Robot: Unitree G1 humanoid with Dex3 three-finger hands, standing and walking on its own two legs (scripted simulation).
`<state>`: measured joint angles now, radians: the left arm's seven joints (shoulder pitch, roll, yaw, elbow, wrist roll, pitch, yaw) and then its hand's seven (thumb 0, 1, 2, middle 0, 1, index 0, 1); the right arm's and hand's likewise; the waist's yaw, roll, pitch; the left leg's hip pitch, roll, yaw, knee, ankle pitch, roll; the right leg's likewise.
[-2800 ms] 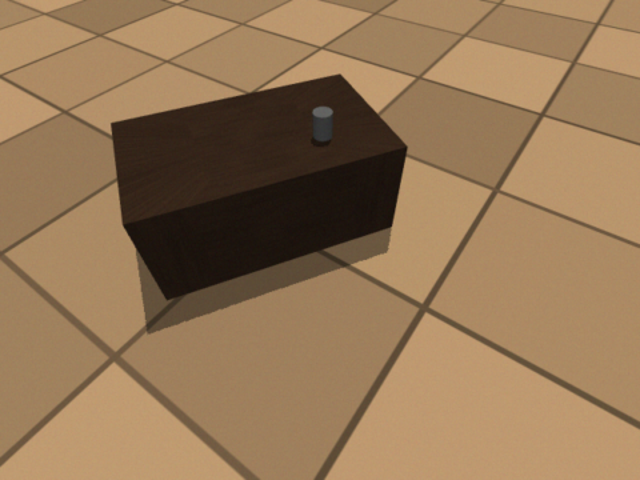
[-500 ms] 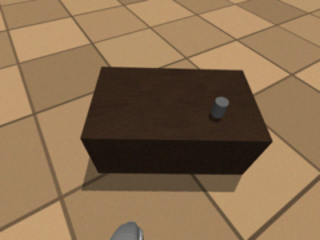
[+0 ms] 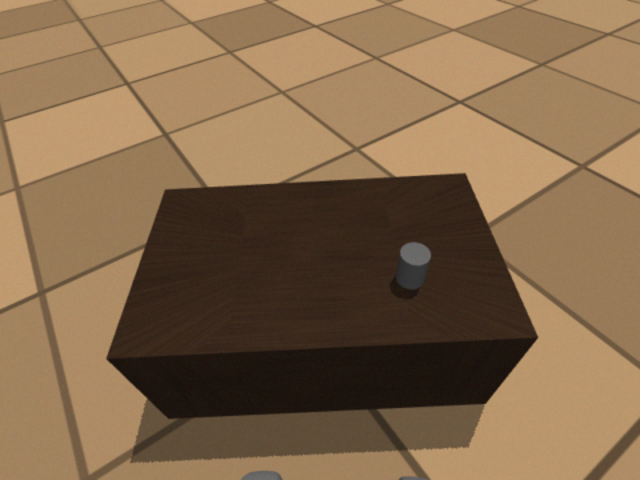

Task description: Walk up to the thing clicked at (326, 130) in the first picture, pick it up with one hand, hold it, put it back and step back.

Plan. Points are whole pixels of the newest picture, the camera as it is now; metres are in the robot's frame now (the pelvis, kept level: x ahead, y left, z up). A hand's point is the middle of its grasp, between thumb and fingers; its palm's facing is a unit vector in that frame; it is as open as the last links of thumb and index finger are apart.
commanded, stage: walk up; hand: right
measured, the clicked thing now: (412, 266) +0.63 -0.19 -0.28
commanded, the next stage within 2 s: stand in 1.58 s
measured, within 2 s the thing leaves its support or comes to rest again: neither
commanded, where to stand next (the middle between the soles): +0.13 +0.01 m, yaw +2 degrees
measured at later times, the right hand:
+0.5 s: hand (516, 437) +0.21 -0.25 -0.14, palm faces -0.08 +0.94 -0.34, open 7.4 cm
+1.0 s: hand (518, 455) +0.18 -0.24 -0.12, palm faces -0.06 +0.94 -0.33, open 7.4 cm
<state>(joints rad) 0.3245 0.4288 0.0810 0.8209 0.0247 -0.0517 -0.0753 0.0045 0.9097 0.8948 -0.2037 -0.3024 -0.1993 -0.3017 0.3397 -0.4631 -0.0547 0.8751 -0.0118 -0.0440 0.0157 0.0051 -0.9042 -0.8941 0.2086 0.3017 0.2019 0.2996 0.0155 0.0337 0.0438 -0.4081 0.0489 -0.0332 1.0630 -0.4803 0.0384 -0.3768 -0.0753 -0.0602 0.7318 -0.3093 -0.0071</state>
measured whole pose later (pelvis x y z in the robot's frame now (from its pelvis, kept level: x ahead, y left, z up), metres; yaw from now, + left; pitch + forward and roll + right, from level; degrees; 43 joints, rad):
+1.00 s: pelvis +0.08 +0.01 +0.03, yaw +2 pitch -2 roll -1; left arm 0.11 0.38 -0.01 1.14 0.01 -0.02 -0.01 0.01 0.91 0.89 -0.20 -0.30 -0.20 -0.30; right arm 0.07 -0.36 0.00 1.15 -0.01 0.00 0.03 0.00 -0.91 -0.89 0.21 0.30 0.20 0.30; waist 0.00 0.01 0.05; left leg -0.23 0.01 0.03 0.40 -0.13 0.02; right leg -0.08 -0.05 -0.06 0.36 -0.24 0.04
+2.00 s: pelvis +0.10 +0.00 +0.03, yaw +2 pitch -2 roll +0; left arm 0.12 0.34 0.00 1.14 0.01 -0.01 -0.01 0.01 0.91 0.89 -0.20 -0.30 -0.20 -0.30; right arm 0.08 -0.35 0.00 1.16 0.00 -0.01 0.01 0.00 -0.91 -0.89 0.21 0.30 0.20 0.30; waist -0.01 -0.01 0.04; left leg -0.18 0.01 0.03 0.34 -0.12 0.01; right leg -0.03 -0.04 -0.06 0.28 -0.22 0.03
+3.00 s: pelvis +0.11 +0.00 +0.03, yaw +2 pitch -1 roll +0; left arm 0.14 0.35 0.00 1.12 0.01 0.00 -0.01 0.01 0.91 0.89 -0.20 -0.30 -0.20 -0.30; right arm 0.08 -0.35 0.01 1.15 -0.01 -0.01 0.01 0.00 -0.91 -0.89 0.21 0.30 0.20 0.30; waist -0.01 -0.01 0.04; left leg -0.17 0.00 0.04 0.33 -0.14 0.01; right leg -0.02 -0.05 -0.05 0.28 -0.24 0.04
